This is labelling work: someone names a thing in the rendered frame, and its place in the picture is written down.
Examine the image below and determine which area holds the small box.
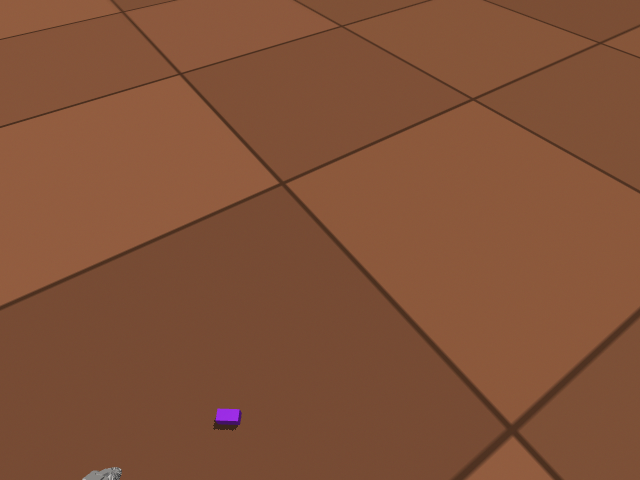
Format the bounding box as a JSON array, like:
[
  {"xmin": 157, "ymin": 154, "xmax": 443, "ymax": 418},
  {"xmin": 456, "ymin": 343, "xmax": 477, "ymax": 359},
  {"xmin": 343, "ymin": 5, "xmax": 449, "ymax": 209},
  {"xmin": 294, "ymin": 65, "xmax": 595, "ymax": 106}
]
[{"xmin": 215, "ymin": 409, "xmax": 242, "ymax": 425}]

